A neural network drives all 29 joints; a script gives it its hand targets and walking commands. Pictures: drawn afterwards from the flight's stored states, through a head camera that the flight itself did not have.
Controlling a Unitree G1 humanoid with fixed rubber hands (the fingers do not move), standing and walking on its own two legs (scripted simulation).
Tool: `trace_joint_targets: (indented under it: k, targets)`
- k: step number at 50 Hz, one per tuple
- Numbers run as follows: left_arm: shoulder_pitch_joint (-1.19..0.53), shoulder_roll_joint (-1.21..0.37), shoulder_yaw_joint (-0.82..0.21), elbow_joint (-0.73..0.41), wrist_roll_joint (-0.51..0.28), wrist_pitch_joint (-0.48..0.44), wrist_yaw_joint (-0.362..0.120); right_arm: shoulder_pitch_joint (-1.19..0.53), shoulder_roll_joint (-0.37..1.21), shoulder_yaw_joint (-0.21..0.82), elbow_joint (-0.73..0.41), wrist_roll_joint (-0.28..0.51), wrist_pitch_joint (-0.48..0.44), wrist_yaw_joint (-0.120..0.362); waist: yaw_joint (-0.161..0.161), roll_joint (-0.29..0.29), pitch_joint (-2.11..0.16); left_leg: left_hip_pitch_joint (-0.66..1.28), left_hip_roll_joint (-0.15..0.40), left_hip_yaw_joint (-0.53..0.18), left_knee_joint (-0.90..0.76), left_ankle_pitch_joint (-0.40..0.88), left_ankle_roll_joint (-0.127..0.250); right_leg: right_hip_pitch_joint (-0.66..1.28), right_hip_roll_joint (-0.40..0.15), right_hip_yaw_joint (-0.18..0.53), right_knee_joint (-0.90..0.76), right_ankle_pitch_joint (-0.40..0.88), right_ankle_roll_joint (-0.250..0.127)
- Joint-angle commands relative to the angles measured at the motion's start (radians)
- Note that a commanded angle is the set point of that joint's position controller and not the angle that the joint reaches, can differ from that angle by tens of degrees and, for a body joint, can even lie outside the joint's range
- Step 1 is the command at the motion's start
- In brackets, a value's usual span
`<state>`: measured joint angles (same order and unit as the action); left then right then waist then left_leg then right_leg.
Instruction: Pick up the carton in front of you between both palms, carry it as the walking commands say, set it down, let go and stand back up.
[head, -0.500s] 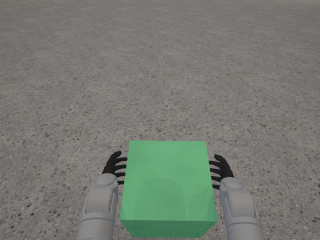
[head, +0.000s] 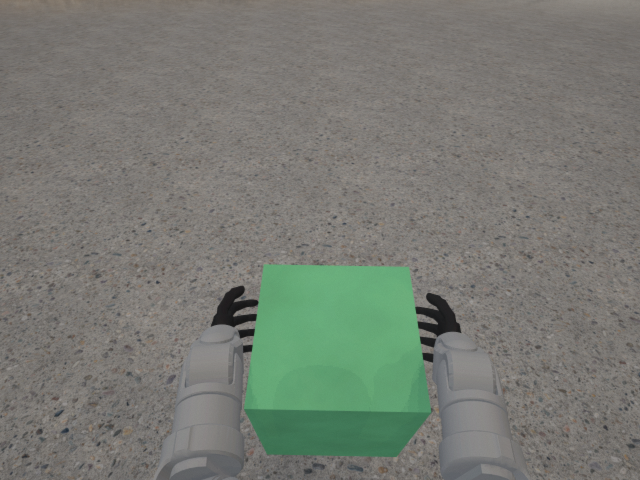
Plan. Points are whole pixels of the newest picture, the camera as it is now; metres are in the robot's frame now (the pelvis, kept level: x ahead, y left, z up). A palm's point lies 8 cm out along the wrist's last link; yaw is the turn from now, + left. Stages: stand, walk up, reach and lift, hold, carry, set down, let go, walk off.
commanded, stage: set down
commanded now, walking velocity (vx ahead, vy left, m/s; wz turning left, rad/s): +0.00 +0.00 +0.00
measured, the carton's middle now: (333, 366) +0.33 +0.00 -0.05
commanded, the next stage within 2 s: none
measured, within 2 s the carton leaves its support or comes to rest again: neither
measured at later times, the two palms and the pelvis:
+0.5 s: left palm (257, 383) +0.36 +0.13 -0.16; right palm (420, 384) +0.37 -0.16 -0.17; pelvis -0.02 -0.01 -0.09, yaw +0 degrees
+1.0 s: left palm (271, 402) +0.40 +0.12 -0.31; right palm (407, 398) +0.42 -0.17 -0.31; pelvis -0.05 -0.01 -0.22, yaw +1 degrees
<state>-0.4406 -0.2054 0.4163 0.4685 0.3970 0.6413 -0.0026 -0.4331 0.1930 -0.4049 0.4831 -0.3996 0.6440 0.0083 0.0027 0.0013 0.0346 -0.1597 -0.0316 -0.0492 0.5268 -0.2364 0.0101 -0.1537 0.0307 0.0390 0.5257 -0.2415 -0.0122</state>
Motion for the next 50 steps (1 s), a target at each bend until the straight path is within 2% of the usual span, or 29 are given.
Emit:
trace_joint_targets:
  k: [1, 5, 8, 10, 15, 18, 20, 22, 24, 27, 30, 36, 50]
  targets:
    - [-0.596, -0.883, -0.364, 0.159, -0.187, -0.075, -0.246, -0.640, 0.845, 0.359, 0.133, 0.190, -0.092, 0.256, -0.009, 0.016, -0.119, -0.089, -0.023, -0.046, -0.083, -0.172, 0.021, -0.103, 0.032, 0.038, -0.076, -0.163, -0.026]
    - [-0.531, -0.770, -0.229, 0.201, -0.092, -0.164, -0.191, -0.578, 0.705, 0.228, 0.184, 0.090, -0.180, 0.219, -0.007, 0.008, -0.141, -0.190, -0.042, -0.033, 0.000, -0.015, 0.008, -0.228, 0.049, 0.030, 0.000, -0.037, -0.024]
    - [-0.484, -0.719, -0.226, 0.186, -0.076, -0.268, -0.166, -0.536, 0.652, 0.227, 0.185, 0.071, -0.283, 0.209, 0.002, -0.002, -0.256, -0.256, -0.056, -0.028, 0.073, 0.132, -0.004, -0.297, 0.066, 0.031, 0.076, 0.107, -0.013]
    - [-0.483, -0.737, -0.282, 0.168, -0.096, -0.350, -0.158, -0.528, 0.673, 0.280, 0.182, 0.090, -0.361, 0.208, 0.004, 0.000, -0.367, -0.294, -0.071, -0.024, 0.127, 0.214, -0.010, -0.333, 0.077, 0.032, 0.133, 0.197, -0.004]
    - [-0.557, -0.830, -0.498, 0.119, -0.181, -0.511, -0.141, -0.607, 0.754, 0.503, 0.138, 0.193, -0.519, 0.204, 0.004, -0.012, -0.761, -0.396, -0.095, -0.016, 0.299, 0.385, -0.029, -0.416, 0.084, 0.036, 0.301, 0.393, 0.010]
    - [-0.592, -0.856, -0.618, 0.052, -0.238, -0.550, -0.129, -0.656, 0.774, 0.616, 0.070, 0.243, -0.559, 0.189, 0.003, -0.031, -1.042, -0.483, -0.103, -0.009, 0.402, 0.471, -0.043, -0.425, 0.086, 0.035, 0.409, 0.522, 0.023]
    - [-0.608, -0.859, -0.673, 0.017, -0.267, -0.551, -0.123, -0.669, 0.780, 0.665, 0.037, 0.269, -0.558, 0.179, -0.002, -0.034, -1.164, -0.548, -0.109, -0.004, 0.452, 0.474, -0.048, -0.442, 0.087, 0.032, 0.462, 0.550, 0.032]
    - [-0.617, -0.861, -0.692, 0.019, -0.279, -0.538, -0.122, -0.672, 0.779, 0.681, 0.033, 0.279, -0.545, 0.174, -0.011, -0.029, -1.184, -0.637, -0.115, 0.005, 0.489, 0.402, -0.053, -0.493, 0.089, 0.029, 0.496, 0.500, 0.036]
    - [-0.635, -0.866, -0.679, 0.040, -0.277, -0.516, -0.122, -0.682, 0.777, 0.671, 0.056, 0.275, -0.523, 0.176, -0.013, -0.025, -1.136, -0.718, -0.119, 0.015, 0.516, 0.295, -0.056, -0.585, 0.095, 0.021, 0.516, 0.377, 0.037]
    - [-0.678, -0.874, -0.627, 0.100, -0.259, -0.470, -0.128, -0.715, 0.778, 0.629, 0.113, 0.258, -0.478, 0.191, -0.012, -0.021, -1.026, -0.834, -0.125, 0.029, 0.551, 0.122, -0.054, -0.734, 0.102, 0.005, 0.544, 0.167, 0.030]
    - [-0.729, -0.875, -0.565, 0.151, -0.241, -0.431, -0.134, -0.765, 0.772, 0.573, 0.168, 0.242, -0.437, 0.209, -0.009, -0.020, -0.966, -0.928, -0.129, 0.040, 0.594, 0.017, -0.052, -0.844, 0.107, -0.008, 0.584, 0.048, 0.024]
    - [-0.833, -0.862, -0.493, 0.188, -0.235, -0.416, -0.122, -0.871, 0.750, 0.513, 0.237, 0.243, -0.420, 0.216, -0.007, -0.025, -1.010, -1.055, -0.140, 0.055, 0.709, 0.006, -0.055, -0.968, 0.115, -0.019, 0.694, 0.042, 0.025]
    - [-1.074, -0.811, -0.518, 0.145, -0.317, -0.441, -0.055, -1.096, 0.665, 0.548, 0.246, 0.321, -0.443, 0.174, -0.022, -0.035, -1.216, -1.236, -0.166, 0.093, 0.972, 0.002, -0.078, -1.133, 0.132, -0.050, 0.945, 0.055, 0.038]
